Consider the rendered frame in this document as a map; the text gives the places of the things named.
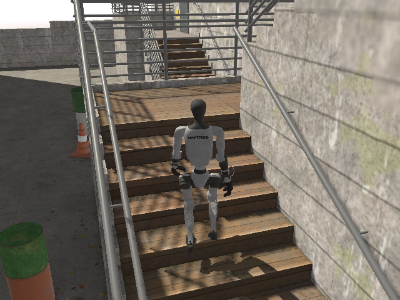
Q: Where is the robot left hand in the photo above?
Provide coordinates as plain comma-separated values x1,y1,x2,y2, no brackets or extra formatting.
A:
171,166,186,176

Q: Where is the robot left forearm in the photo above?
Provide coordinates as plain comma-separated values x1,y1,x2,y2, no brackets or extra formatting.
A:
171,150,179,169

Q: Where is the robot right upper arm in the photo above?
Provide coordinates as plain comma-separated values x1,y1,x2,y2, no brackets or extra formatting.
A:
212,126,225,162

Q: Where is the robot left upper arm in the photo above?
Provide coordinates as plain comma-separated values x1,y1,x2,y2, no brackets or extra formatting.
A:
172,126,186,159

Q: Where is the robot right hand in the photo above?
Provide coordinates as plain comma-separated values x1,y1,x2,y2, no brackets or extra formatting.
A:
219,181,233,197

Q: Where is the robot right shin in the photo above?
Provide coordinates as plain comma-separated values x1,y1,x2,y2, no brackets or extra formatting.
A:
209,191,218,232

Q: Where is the right robot thigh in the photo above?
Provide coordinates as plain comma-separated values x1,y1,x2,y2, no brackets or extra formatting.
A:
207,173,221,201

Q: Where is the robot right forearm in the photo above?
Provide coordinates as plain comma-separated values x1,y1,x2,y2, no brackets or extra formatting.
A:
219,153,231,183

